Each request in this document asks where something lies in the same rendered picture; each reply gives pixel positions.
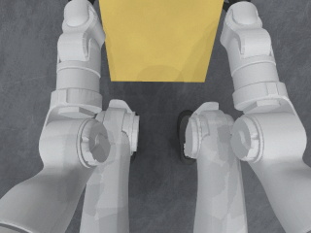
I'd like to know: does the robot thigh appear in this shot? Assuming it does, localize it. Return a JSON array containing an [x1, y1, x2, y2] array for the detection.
[[80, 107, 140, 233], [187, 110, 248, 233]]

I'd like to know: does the robot right thigh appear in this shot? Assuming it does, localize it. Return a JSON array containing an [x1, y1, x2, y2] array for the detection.
[[187, 110, 248, 233]]

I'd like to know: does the robot left forearm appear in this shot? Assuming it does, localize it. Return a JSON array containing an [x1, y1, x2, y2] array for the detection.
[[39, 0, 106, 150]]

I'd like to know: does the right robot hand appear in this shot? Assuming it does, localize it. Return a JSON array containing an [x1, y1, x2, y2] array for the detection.
[[222, 0, 251, 12]]

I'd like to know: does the carton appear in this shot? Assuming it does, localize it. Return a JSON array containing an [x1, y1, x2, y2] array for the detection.
[[98, 0, 224, 83]]

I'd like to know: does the robot right upper arm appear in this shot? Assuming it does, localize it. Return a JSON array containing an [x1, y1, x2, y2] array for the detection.
[[230, 112, 311, 233]]

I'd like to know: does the robot left thigh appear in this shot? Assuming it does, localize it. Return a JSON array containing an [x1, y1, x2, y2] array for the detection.
[[80, 107, 140, 233]]

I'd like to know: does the robot right forearm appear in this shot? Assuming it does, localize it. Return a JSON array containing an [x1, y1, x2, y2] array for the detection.
[[220, 1, 307, 146]]

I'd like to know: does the robot left upper arm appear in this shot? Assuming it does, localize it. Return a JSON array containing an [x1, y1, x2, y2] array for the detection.
[[0, 117, 111, 233]]

